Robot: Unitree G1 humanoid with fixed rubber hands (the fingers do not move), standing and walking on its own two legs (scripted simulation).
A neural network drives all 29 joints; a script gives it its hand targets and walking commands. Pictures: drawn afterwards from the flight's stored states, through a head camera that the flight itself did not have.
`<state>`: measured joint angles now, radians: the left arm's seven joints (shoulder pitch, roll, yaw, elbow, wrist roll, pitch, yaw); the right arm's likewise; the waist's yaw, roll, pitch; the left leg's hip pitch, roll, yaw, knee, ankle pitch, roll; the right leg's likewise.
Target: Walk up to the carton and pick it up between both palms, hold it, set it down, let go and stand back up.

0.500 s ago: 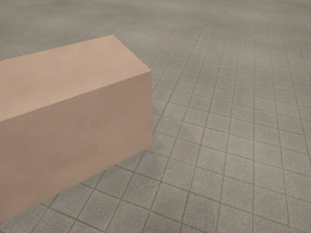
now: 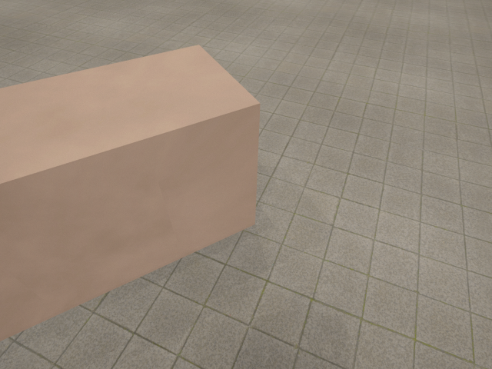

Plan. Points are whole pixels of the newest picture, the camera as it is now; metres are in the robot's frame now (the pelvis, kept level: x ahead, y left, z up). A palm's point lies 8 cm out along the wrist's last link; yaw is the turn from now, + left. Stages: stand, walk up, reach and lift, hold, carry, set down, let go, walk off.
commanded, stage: walk up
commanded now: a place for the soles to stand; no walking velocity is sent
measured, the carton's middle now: out of the picture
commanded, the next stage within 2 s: none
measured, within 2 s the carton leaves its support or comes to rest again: neither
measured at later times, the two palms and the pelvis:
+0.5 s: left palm out of the picture +0.09 +0.41 -0.12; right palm out of the picture +0.15 -0.11 -0.15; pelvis +0.04 +0.14 -0.03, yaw +12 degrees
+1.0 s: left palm out of the picture -0.03 +0.57 -0.15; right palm (174, 297) +0.31 +0.15 -0.14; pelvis +0.10 +0.32 -0.04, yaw +27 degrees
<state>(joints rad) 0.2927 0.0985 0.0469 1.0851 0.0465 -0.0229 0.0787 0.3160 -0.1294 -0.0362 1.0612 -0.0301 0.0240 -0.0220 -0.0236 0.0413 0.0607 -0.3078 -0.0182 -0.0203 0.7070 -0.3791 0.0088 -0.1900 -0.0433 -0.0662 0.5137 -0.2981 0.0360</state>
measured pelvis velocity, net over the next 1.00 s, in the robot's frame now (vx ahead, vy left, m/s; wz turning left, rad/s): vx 0.10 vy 0.32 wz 0.48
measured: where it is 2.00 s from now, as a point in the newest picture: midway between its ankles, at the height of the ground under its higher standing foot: outside the picture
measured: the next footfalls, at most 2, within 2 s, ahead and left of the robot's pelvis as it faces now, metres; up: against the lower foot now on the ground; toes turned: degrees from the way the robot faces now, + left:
left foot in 0.22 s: +0.10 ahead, +0.25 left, +0.00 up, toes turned +14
right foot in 0.50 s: +0.17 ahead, +0.07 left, +0.00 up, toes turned +7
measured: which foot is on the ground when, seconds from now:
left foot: up 0.00-0.20, down 0.22-0.50, up 0.52-0.90, down 0.92-1.00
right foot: down 0.00-0.24, up 0.26-0.48, down 0.50-0.94, up 0.96-1.00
